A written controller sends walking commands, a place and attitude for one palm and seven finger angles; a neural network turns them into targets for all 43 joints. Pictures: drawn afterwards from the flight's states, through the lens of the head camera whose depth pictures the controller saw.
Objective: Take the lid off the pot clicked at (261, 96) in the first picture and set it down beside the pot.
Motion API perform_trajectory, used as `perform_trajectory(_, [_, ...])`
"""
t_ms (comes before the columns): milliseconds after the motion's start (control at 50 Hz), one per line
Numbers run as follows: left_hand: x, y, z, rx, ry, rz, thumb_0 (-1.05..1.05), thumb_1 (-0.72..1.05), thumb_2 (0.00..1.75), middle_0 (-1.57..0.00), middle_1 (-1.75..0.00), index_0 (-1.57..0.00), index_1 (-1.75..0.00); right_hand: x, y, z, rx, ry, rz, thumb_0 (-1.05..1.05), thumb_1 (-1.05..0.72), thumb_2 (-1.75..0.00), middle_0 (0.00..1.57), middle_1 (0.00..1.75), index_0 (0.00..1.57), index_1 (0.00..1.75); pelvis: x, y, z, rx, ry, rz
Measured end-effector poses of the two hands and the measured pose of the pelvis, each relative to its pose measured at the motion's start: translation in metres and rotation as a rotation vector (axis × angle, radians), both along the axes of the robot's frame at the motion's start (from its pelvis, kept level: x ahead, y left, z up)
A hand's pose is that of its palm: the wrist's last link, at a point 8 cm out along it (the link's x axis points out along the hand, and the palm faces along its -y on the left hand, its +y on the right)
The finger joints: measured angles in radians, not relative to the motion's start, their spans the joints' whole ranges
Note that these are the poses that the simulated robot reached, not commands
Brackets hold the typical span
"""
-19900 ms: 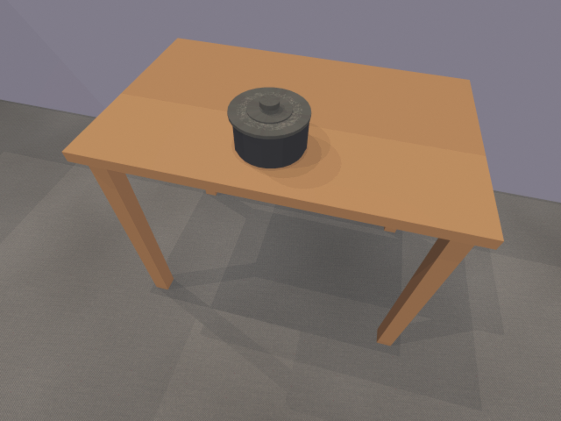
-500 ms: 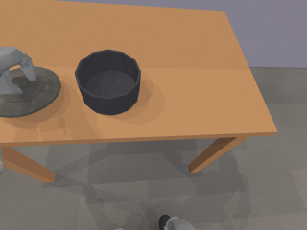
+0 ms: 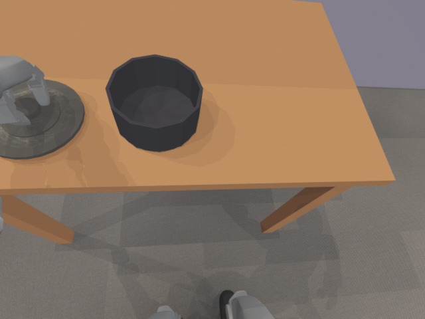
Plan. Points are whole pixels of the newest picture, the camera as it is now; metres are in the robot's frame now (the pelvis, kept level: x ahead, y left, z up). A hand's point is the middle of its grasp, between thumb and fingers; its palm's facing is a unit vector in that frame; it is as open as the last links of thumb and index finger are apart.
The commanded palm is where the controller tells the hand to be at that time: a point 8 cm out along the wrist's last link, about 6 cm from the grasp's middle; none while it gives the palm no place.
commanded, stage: open the fingers wide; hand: left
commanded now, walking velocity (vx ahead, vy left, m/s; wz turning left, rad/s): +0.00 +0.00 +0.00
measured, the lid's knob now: (26, 108) +0.51 +0.31 +0.01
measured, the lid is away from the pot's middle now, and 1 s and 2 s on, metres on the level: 0.24 0.24 0.24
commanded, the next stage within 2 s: raise the empty hand in 1.10 s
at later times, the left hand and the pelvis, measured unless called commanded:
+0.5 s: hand (13, 113) +0.48 +0.30 +0.05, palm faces -0.48 -0.09 -0.87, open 7.6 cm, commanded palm +0.51 +0.29 +0.09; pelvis +0.00 +0.00 +0.00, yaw +0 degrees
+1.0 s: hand (10, 119) +0.47 +0.31 +0.05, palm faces -0.49 -0.09 -0.87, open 10.7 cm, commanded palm +0.50 +0.30 +0.09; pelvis -0.01 +0.00 +0.00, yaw +0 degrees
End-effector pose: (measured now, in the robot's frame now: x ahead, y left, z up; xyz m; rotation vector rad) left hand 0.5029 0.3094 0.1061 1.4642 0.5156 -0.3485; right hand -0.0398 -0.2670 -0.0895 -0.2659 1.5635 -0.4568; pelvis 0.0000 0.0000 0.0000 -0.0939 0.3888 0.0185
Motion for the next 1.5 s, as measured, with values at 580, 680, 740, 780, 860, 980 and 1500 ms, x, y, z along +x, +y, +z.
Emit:
perform_trajectory(580, [-0.017,-0.001,-0.003,-0.007,-0.049,0.0,0.0,0.36,0.62,-0.58,-1.03,-0.5,-0.99,0.015,0.002,-0.002,0.04,-0.035,0.021,0.0,-0.91,-0.9,0.2,0.3,0.2,0.3,-0.001,0.003,0.004,0.007,-0.027,-0.002])
perform_trajectory(680, [-0.02,-0.003,-0.003,-0.002,-0.046,-0.004,0.0,0.31,0.59,-0.51,-1.01,-0.47,-0.99,0.011,0.001,-0.001,0.04,-0.025,0.016,0.0,-0.91,-0.9,0.2,0.3,0.2,0.3,-0.001,0.002,0.004,0.008,-0.029,0.0])
perform_trajectory(740, [-0.021,-0.003,-0.004,0.004,-0.039,-0.002,0.0,0.26,0.57,-0.47,-1.0,-0.44,-0.99,0.008,0.0,-0.001,0.04,-0.022,0.014,0.01,-0.91,-0.9,0.2,0.3,0.2,0.3,-0.002,0.001,0.005,0.008,-0.03,0.0])
perform_trajectory(780, [-0.021,-0.003,-0.003,-0.003,-0.046,-0.006,0.0,0.23,0.55,-0.44,-1.0,-0.42,-0.98,0.007,0.0,-0.001,0.038,-0.023,0.012,0.01,-0.91,-0.9,0.2,0.3,0.2,0.3,-0.002,0.001,0.005,0.009,-0.032,-0.001])
perform_trajectory(860, [-0.023,-0.002,-0.001,-0.003,-0.049,-0.001,0.0,0.17,0.52,-0.39,-0.98,-0.37,-0.98,0.006,-0.001,0.0,0.037,-0.027,0.01,0.01,-0.91,-0.9,0.2,0.3,0.2,0.3,-0.003,0.0,0.005,0.01,-0.034,-0.002])
perform_trajectory(980, [-0.027,-0.001,-0.002,0.0,-0.039,0.005,0.0,0.12,0.48,-0.33,-0.98,-0.33,-0.97,0.005,-0.003,-0.001,0.04,-0.029,0.012,0.01,-0.91,-0.9,0.2,0.3,0.2,0.3,-0.005,-0.002,0.005,0.012,-0.038,-0.002])
perform_trajectory(1500, [-0.026,0.003,0.024,0.008,-0.066,0.02,0.0,0.1,0.44,-0.3,-0.98,-0.3,-0.98,0.006,-0.002,0.0,0.043,-0.047,0.008,0.01,-0.91,-0.9,0.2,0.3,0.2,0.3,-0.005,-0.002,0.007,0.012,-0.052,0.0])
